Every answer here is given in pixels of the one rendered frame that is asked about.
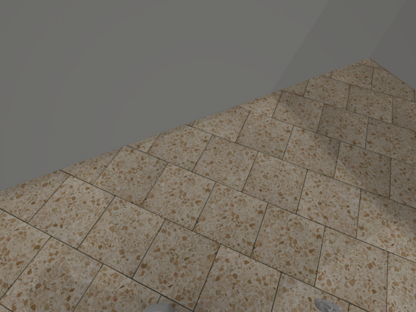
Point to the robot right hand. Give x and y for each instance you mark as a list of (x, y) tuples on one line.
[(326, 306)]

